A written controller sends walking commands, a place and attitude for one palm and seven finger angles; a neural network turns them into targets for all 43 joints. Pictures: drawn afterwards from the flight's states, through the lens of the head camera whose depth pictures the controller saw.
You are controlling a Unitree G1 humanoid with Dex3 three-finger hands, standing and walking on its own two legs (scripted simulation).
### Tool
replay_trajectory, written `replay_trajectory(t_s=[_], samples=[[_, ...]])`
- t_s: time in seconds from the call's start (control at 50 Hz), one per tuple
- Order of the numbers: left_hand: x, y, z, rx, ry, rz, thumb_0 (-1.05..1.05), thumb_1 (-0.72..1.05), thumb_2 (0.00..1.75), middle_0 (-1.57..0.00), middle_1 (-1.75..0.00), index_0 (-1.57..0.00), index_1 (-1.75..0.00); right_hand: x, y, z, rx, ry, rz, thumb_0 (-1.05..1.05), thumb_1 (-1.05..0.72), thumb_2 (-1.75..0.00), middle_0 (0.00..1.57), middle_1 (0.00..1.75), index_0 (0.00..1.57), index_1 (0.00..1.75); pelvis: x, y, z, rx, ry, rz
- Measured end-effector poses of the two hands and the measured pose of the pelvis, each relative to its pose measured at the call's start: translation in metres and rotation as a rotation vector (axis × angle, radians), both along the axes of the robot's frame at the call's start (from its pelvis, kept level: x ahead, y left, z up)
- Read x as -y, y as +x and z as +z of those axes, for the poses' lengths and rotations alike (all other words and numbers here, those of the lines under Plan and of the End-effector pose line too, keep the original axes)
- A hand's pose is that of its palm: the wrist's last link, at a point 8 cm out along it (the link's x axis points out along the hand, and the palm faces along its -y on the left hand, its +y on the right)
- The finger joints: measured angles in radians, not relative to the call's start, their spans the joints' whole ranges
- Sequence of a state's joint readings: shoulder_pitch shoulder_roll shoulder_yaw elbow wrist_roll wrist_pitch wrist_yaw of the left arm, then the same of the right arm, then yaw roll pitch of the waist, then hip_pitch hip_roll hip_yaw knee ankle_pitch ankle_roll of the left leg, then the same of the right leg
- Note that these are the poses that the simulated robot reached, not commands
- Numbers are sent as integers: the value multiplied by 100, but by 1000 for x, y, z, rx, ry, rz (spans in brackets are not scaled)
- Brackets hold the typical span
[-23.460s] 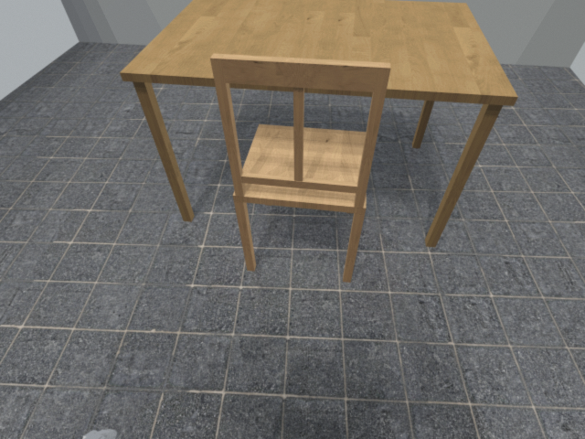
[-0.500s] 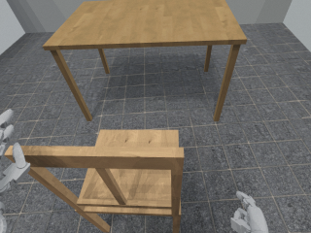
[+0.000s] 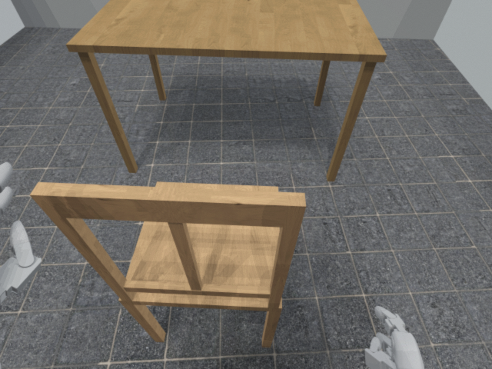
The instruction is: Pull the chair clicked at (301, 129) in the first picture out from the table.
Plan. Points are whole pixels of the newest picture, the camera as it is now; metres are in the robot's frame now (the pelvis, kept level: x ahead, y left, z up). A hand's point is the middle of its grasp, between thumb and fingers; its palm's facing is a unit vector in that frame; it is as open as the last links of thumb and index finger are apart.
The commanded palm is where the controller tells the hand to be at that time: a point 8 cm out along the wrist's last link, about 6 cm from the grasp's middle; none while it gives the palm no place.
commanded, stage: step back with the hand held close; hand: left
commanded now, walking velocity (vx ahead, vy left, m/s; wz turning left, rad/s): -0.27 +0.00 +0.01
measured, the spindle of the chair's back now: (188, 258) +0.33 +0.15 -0.09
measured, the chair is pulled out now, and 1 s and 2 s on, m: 0.62 0.62 0.62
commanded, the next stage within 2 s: stop stepping back and stand still in 0.68 s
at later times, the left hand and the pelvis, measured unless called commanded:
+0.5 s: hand (1, 297) +0.15 +0.26 +0.18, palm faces +0.47 -0.74 -0.48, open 7.4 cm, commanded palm +0.08 +0.30 +0.18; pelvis -0.05 +0.00 -0.01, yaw +2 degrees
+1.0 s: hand out of the picture +0.07 +0.25 +0.17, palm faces +0.46 -0.75 -0.47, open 7.4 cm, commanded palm +0.00 +0.28 +0.18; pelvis -0.13 -0.03 +0.00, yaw +2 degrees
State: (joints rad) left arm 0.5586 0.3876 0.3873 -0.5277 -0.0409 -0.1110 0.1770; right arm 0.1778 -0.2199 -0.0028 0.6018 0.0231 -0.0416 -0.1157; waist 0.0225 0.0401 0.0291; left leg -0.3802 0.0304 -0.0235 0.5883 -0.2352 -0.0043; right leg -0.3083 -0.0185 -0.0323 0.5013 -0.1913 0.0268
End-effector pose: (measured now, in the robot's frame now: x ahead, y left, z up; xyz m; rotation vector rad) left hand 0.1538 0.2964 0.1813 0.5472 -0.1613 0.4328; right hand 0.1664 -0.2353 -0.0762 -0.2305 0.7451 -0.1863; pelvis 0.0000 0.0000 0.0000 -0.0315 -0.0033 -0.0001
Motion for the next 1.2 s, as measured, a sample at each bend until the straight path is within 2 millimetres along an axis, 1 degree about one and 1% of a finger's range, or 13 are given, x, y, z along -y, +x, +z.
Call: replay_trajectory(t_s=[0.1, 0.18, 0.32, 0.4, 0.58, 0.64, 0.7, 0.78, 0.82, 0.88, 1.0, 1.08, 1.2], samples=[[-8, -9, 4, 39, 30, -8, 1, 88, 90, -21, -31, -21, -31, -1, -18, 1, 2, -25, -10, 1, -91, -90, 21, 30, 21, 30, -5, -11, -2, 3, -9, 7], [-11, -18, 9, 60, 82, -7, 1, 89, 90, -21, -31, -21, -31, -4, -27, -1, 21, -9, 1, 1, -91, -90, 21, 30, 21, 30, 0, -18, -6, 3, -2, 25], [6, -38, 10, 72, 96, -13, 1, 89, 90, -21, -30, -21, -31, -2, -35, -12, 9, 15, 53, 1, -91, -90, 21, 30, 21, 30, 11, -33, -10, 1, -5, 34], [13, -46, 12, 98, 76, -23, 1, 88, 90, -21, -31, -21, -31, 5, -41, -15, -24, -1, 60, 1, -91, -90, 21, 30, 21, 30, 11, -40, -10, -6, 7, 27], [-6, -52, 14, 92, 111, -23, 1, 88, 90, -21, -31, -21, -31, 5, -56, 0, 16, -18, 9, 1, -91, -90, 21, 30, 21, 30, 6, -59, -6, -29, -9, 31], [2, -60, 12, 81, 108, -46, 1, 89, 90, -21, -30, -21, -31, 4, -61, 1, 33, -6, 35, 1, -91, -90, 21, 30, 21, 30, 12, -66, -6, -50, -3, 13], [20, -68, 9, 71, 92, -87, 1, 89, 90, -21, -30, -21, -31, 6, -70, -3, 25, 4, 68, 1, -91, -90, 21, 30, 21, 30, 21, -82, -5, -53, -15, -9], [46, -86, 14, 65, 95, -164, 1, 89, 90, -21, -30, -21, -31, 15, -89, -8, 17, 26, 78, 1, -91, -90, 21, 30, 21, 30, 33, -105, -5, -27, -42, 3], [53, -98, 18, 63, 111, -181, 1, 88, 90, -21, -31, -21, -31, 23, -101, -9, 6, 34, 49, 1, -91, -90, 21, 30, 21, 30, 37, -112, -5, -25, -24, -1], [48, -112, 18, 35, 94, -135, 1, 88, 90, -21, -31, -21, -31, 34, -121, -5, -25, 33, -7, 1, -91, -90, 21, 30, 21, 30, 36, -117, 0, -30, 21, -11], [17, -131, 5, 45, 34, -4, 1, 88, 90, -21, -31, -21, -31, 45, -153, 3, -24, -37, -32, 1, -91, -90, 21, 30, 20, 30, 28, -126, 2, -23, 20, 39], [11, -144, 1, 52, -3, 13, 1, 88, 90, -21, -31, -21, -31, 39, -166, 12, -18, -45, -21, 1, -91, -90, 21, 30, 20, 30, 24, -134, 7, 2, 27, 33], [12, -154, 6, 89, 5, -5, 1, 89, 90, -21, -30, -21, -31, 20, -169, 16, 18, -8, 17, 1, -91, -90, 21, 30, 20, 30, 21, -143, 9, 14, 16, 34]])
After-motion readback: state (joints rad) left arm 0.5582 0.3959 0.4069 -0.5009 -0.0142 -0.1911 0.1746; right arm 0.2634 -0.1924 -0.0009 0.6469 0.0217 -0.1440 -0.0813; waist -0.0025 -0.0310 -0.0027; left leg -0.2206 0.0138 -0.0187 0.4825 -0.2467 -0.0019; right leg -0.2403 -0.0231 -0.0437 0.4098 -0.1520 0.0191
